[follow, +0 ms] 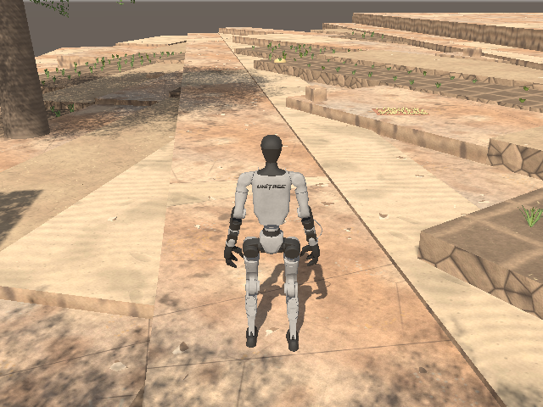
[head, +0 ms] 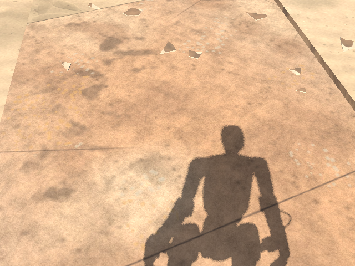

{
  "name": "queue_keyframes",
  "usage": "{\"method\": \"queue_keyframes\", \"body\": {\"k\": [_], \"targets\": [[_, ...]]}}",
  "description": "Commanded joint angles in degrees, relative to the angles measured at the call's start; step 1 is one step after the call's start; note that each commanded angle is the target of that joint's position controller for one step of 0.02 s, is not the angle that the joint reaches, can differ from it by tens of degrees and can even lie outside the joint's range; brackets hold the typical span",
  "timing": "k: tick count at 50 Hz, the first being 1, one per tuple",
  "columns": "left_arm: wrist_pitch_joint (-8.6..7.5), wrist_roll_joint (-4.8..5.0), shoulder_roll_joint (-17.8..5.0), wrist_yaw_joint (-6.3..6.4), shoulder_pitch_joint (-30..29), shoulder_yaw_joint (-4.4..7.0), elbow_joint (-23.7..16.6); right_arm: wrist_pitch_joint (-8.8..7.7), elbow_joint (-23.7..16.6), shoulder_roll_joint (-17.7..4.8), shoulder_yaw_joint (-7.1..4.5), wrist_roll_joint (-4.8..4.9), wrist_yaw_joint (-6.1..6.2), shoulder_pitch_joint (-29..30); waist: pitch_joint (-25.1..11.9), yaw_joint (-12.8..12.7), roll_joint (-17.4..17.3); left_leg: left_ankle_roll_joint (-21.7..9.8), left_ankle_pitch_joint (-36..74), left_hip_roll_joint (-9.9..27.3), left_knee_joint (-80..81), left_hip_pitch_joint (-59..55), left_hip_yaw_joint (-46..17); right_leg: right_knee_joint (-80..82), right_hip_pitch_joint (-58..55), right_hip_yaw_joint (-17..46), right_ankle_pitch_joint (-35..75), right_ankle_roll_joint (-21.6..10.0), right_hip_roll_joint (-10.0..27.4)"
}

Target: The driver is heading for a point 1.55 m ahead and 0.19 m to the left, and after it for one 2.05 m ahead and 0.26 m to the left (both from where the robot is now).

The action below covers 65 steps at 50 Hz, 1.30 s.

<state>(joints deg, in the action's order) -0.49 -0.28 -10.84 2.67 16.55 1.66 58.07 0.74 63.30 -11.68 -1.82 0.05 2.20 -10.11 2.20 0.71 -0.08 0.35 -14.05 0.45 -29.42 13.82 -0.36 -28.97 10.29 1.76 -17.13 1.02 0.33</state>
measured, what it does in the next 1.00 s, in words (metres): walks ahead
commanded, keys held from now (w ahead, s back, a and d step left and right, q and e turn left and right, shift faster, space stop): no key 0.36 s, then w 0.64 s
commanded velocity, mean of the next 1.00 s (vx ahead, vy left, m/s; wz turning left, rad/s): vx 0.21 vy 0.00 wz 0.00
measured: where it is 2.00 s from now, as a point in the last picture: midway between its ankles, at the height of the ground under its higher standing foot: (183, 198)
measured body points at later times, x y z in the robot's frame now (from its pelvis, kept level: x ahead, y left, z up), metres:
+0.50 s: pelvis +0.01 +0.00 +0.00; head +0.01 +0.00 +0.45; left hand -0.01 +0.24 -0.16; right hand +0.02 -0.24 -0.16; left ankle +0.02 +0.12 -0.73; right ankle -0.02 -0.13 -0.73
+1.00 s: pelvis +0.20 +0.00 -0.02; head +0.24 -0.01 +0.43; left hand +0.06 +0.23 -0.14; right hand +0.45 -0.22 -0.10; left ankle +0.39 +0.11 -0.71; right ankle -0.02 -0.13 -0.74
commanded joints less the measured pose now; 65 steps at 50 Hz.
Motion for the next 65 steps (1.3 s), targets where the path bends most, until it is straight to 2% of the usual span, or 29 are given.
{"method": "queue_keyframes", "body": {"k": [1,18,19,21,24,27,29,32,33,34,35,36,37,39,40,42,44,46,49,51,52,53,54,55,56,57,59,61,65], "targets": [[-0.46,0.04,-5.2,0.13,2.8,0.77,-0.4,-0.39,-1.3,-5.6,-0.77,0.02,0.22,-1.0,0.6,0.0,0.1,-1.4,4.0,1.1,5.4,-1.9,-1.1,6.0,4.4,0.0,5.5,-1.0,0.5],[-0.37,0.24,-4.0,0.03,4.6,-0.04,3.3,-0.5,-0.7,-4.4,-0.14,0.1,0.37,-4.8,1.1,-0.3,0.1,-1.4,5.1,0.8,5.4,-1.8,-0.8,6.4,4.8,-0.3,5.7,-1.1,0.3],[-0.28,0.25,-3.4,0.06,5.8,-0.19,4.1,-0.44,-0.1,-3.8,0.01,0.07,0.41,-5.9,-0.3,-0.4,0.1,-1.5,-0.8,0.2,5.6,-2.4,-0.3,6.5,4.3,-1.0,0.3,-1.3,-0.3],[-0.07,0.83,-4.9,0.4,5.6,0.34,3.8,-0.34,-0.1,-5.3,-0.61,0.77,0.69,-6.7,2.2,-0.4,0.0,-2.9,-20.0,-0.9,4.6,1.0,0.2,5.0,7.5,-1.5,-16.8,-3.0,-1.4],[-1.56,1.39,-4.4,0.21,5.4,0.36,2.6,-2.02,-1.1,-5.2,-0.81,1.21,0.34,-7.3,6.8,-0.3,-0.8,-5.5,-27.7,1.9,5.3,4.9,-4.3,4.1,12.5,1.4,-23.2,-5.6,0.7],[-3.43,1.63,-3.5,-0.68,4.9,0.34,1.7,-3.9,-1.1,-5.5,-1.18,1.62,-0.48,-10.6,5.6,0.5,-1.9,-7.9,-27.1,4.8,6.2,2.1,-9.3,0.7,14.4,1.7,-19.3,-6.2,0.9],[-4.52,1.78,-2.1,-1.28,3.9,0.07,0.7,-4.68,-1.0,-7.0,-1.62,1.9,-0.9,-12.8,5.1,0.9,-5.4,-10.5,-28.8,8.6,10.1,0.1,-16.2,-3.9,15.6,-0.3,-14.5,-6.1,-0.5],[-5.87,1.85,-1.3,-1.93,5.8,-0.07,0.7,-5.21,-2.8,-8.8,-1.99,1.98,-1.24,-11.0,5.0,-1.6,-8.0,-13.0,-25.4,12.7,12.9,3.1,-22.9,-5.7,10.3,-2.2,-8.0,-7.7,-1.3],[-6.16,1.91,-1.2,-2.11,10.0,0.0,2.0,-5.48,-4.4,-8.9,-1.96,2.18,-1.35,-7.0,5.3,-4.3,-7.4,-11.9,-18.7,11.3,9.1,7.0,-19.7,-2.5,5.1,-1.3,-6.7,-8.3,-1.1],[-6.44,2.0,-3.3,-2.17,17.0,0.72,4.6,-6.09,-6.8,-7.2,-1.53,2.41,-1.6,-1.6,4.5,-7.6,-1.9,-8.9,-8.1,6.3,0.2,14.7,-11.1,2.0,-4.9,3.4,-2.9,-9.3,0.8],[-6.35,2.55,-9.6,-2.16,26.6,2.77,8.1,-7.45,-9.4,-3.7,-0.74,2.06,-2.04,2.8,2.4,-10.3,12.5,-3.6,2.3,-2.1,-20.1,28.0,2.8,8.9,-19.6,17.1,5.6,-12.3,8.2],[-6.3,1.69,-11.4,-2.76,30.3,3.07,8.2,-8.69,-10.1,-4.4,-0.89,1.38,-2.33,3.3,1.3,-11.0,19.1,-2.4,-14.0,-3.5,-34.4,41.2,3.0,12.3,-27.9,32.4,18.6,-16.2,18.8],[-6.3,0.54,-8.3,-2.79,27.2,1.92,7.2,-9.25,-10.8,-5.2,-1.06,1.85,-2.9,4.6,3.3,-8.8,11.1,-3.6,-17.7,-0.3,-43.3,47.6,-1.1,10.7,-28.2,32.6,21.9,-16.9,20.7],[-5.72,0.3,-6.9,-2.86,22.4,0.88,5.7,-9.42,-13.0,-3.5,-0.54,2.92,-3.56,7.1,5.2,-6.3,4.3,-4.8,-13.1,3.1,-50.4,56.2,-1.1,12.2,-28.8,25.0,24.4,-16.2,20.0],[-5.17,0.44,-5.3,-2.74,20.1,0.06,5.2,-9.21,-13.6,-3.3,-0.59,2.43,-3.62,7.4,5.5,-4.9,3.0,-4.9,-9.8,5.0,-48.0,55.1,-1.1,14.1,-26.2,20.6,25.7,-14.3,18.8],[-4.26,0.29,-2.9,-2.01,15.3,-0.99,3.4,-8.57,-15.1,-2.2,-0.09,1.94,-4.18,7.7,6.5,-2.6,4.4,-3.7,-3.0,5.4,-37.5,44.7,1.5,19.6,-15.1,12.0,23.2,-11.1,13.5],[-4.41,0.24,-5.3,-0.98,10.6,-0.78,1.0,-7.91,-16.9,-0.9,0.79,1.18,-4.72,10.9,6.7,-1.8,4.4,-2.3,10.5,3.3,-19.9,26.0,3.9,23.8,-0.1,3.8,19.1,-9.3,8.0],[-5.41,1.09,-10.1,-0.51,13.2,0.47,1.3,-7.02,-18.7,-2.4,0.46,1.33,-4.51,13.9,5.8,-1.9,6.7,-2.0,16.2,0.6,-11.6,14.9,5.0,28.1,2.4,3.5,18.8,-10.0,9.2],[-5.36,1.78,-10.8,-0.51,14.7,1.36,2.4,-6.56,-20.1,-6.7,-0.95,1.78,-4.18,14.0,4.4,0.2,7.5,-4.4,14.7,-1.3,-3.7,12.9,4.3,21.9,-9.7,2.7,36.3,-8.5,11.9],[-3.97,0.3,-11.0,-0.69,14.1,1.76,2.3,-6.35,-17.1,-10.1,-2.96,2.13,-3.93,2.8,-3.7,6.0,9.4,-6.8,11.2,-4.1,-4.4,0.8,5.7,5.9,-14.0,0.7,56.7,-6.5,11.8],[-3.54,-0.2,-10.5,-0.96,13.3,1.54,1.6,-5.89,-14.4,-12.0,-3.97,2.41,-3.68,-6.1,-8.6,9.9,8.9,-8.4,11.4,-2.5,-4.1,-11.7,4.2,-6.6,-8.3,-0.3,55.8,-5.0,10.0],[-3.63,-1.62,-6.6,-1.38,14.7,0.3,-0.2,-5.39,-12.5,-16.9,-4.89,1.54,-3.16,-14.8,-17.0,10.4,-2.0,-11.9,7.4,10.6,-5.2,-29.1,-12.8,-26.9,6.0,-1.5,31.2,-3.9,5.0],[-5.03,0.14,3.0,-2.32,23.5,-1.87,0.6,-5.77,-11.3,-17.7,-4.48,-0.11,-4.25,-16.5,-27.3,4.6,-20.0,-21.5,-7.6,22.8,8.9,-39.7,-43.7,-46.1,21.2,4.9,-14.1,-2.1,-5.5],[-6.66,1.82,-4.1,-2.75,17.4,-0.31,-0.1,-6.15,-11.4,-12.1,-3.13,0.35,-4.49,-12.4,-19.2,5.4,-13.4,-18.4,-12.0,19.9,15.2,-32.7,-45.7,-52.9,26.7,8.2,-13.4,-3.7,-2.2],[-7.3,3.11,-7.6,-2.84,9.7,0.66,-2.6,-6.61,-12.1,-9.7,-2.48,0.85,-4.45,-6.7,-9.4,4.2,-8.3,-15.8,-8.9,18.6,15.3,-22.5,-35.0,-53.1,30.0,5.6,-8.2,-4.7,0.7],[-7.44,2.71,-8.3,-2.32,5.9,0.82,-3.7,-7.15,-13.2,-9.0,-2.04,0.57,-4.63,-1.5,-6.2,2.2,-0.5,-14.6,-1.8,16.8,16.6,-12.5,-27.3,-50.1,26.5,4.7,-2.2,-5.1,4.1],[-6.07,1.79,-7.2,-1.71,6.5,1.59,-4.0,-7.71,-12.7,-6.8,-1.32,-0.86,-4.95,1.8,-4.1,-2.0,-1.9,-13.5,3.7,12.8,19.5,-1.5,-17.6,-45.1,20.1,4.4,2.4,-5.4,7.8],[-4.77,1.72,-5.6,-1.4,7.2,1.73,-4.2,-7.83,-11.3,-6.2,-1.05,-0.43,-4.8,0.3,-2.3,-3.2,-3.8,-14.3,3.4,11.4,22.5,2.2,-13.5,-41.0,19.4,3.4,2.2,-5.0,8.6],[-4.22,0.53,-6.9,-1.08,-2.6,2.36,-8.0,-7.69,-9.6,-9.7,-1.7,-0.33,-3.02,-4.5,1.5,-1.8,-1.9,-15.4,4.3,12.0,25.6,1.2,-11.1,-29.9,29.2,2.4,11.2,-2.1,10.0]]}}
